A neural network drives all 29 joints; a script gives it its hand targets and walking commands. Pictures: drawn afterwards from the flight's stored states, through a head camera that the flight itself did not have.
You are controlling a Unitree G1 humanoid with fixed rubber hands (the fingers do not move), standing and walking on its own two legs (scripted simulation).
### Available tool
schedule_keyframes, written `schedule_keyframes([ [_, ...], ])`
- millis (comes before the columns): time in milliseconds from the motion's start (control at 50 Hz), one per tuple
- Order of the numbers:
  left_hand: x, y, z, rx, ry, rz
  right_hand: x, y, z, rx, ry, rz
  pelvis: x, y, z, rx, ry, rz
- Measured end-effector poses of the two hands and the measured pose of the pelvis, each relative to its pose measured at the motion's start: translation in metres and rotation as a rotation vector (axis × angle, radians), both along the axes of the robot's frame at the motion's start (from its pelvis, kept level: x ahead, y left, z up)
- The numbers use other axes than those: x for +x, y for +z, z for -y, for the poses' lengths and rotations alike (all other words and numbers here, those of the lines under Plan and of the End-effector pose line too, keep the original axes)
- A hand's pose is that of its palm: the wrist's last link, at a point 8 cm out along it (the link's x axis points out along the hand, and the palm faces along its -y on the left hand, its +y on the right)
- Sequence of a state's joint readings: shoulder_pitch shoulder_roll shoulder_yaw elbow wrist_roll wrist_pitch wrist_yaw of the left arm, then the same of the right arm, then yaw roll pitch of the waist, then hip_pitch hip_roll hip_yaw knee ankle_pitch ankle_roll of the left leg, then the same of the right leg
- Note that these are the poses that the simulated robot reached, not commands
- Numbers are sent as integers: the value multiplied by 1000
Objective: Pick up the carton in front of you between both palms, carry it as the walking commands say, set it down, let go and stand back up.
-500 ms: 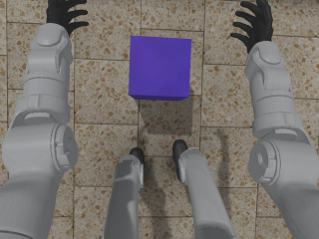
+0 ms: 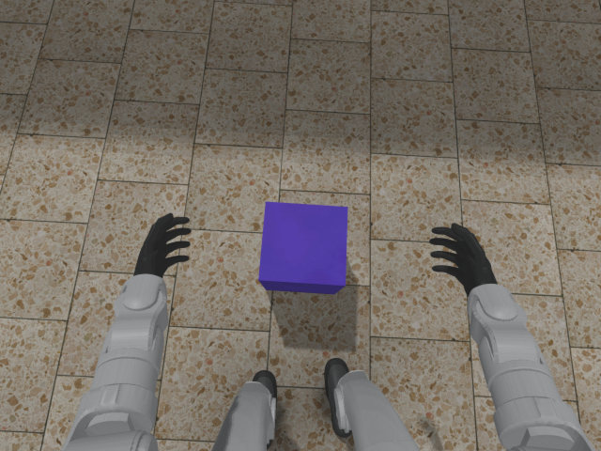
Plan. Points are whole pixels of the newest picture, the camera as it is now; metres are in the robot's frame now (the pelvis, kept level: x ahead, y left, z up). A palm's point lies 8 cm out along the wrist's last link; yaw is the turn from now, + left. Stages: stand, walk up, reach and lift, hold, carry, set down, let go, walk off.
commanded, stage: let go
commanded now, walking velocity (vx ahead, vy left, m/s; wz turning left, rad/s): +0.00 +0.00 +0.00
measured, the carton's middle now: (303, 252) +0.46 -0.02 -0.60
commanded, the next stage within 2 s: stand in 0.86 s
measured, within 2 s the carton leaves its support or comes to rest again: neither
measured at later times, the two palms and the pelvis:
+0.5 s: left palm (81, 403) +0.20 +0.25 -0.02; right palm (516, 386) +0.18 -0.22 -0.02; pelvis +0.03 +0.02 +0.05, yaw -1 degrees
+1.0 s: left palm (80, 433) +0.16 +0.26 -0.05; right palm (539, 395) +0.17 -0.25 -0.04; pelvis +0.04 +0.01 +0.04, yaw -3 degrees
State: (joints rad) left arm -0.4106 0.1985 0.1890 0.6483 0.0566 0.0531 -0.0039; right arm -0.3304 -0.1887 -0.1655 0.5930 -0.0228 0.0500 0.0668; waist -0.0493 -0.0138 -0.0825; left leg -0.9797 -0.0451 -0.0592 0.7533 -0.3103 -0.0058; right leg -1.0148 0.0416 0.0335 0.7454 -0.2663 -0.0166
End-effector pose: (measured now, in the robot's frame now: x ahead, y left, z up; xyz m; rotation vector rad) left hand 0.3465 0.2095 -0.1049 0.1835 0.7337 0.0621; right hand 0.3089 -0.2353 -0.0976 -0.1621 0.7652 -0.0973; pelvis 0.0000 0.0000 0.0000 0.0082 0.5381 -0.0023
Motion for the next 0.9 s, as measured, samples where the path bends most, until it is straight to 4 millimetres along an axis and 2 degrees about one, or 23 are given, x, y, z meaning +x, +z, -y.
schedule_keyframes([
  [240, -86, 49, -16, -2, -7, -24, -88, 52, -5, 4, -13, -19, 22, 33, -4, -9, -8, 260],
  [360, -123, 70, -27, -1, -5, -30, -119, 71, -9, 5, -9, -25, 29, 43, -10, -16, -9, 408],
  [440, -142, 78, -33, 0, 0, -42, -125, 76, -13, 9, 3, -26, 31, 46, -13, -19, -12, 493],
  [540, -155, 84, -39, 1, 7, -57, -123, 76, -17, 12, 19, -26, 30, 46, -17, -20, -12, 569],
  [760, -155, 86, -33, -8, 2, -63, -122, 77, -17, 3, 22, -35, 28, 45, -14, -18, -9, 631],
  [900, -162, 76, -33, 43, 7, -67, -122, 78, -2, -70, -7, -24, 32, 43, -10, -21, -25, 601],
])
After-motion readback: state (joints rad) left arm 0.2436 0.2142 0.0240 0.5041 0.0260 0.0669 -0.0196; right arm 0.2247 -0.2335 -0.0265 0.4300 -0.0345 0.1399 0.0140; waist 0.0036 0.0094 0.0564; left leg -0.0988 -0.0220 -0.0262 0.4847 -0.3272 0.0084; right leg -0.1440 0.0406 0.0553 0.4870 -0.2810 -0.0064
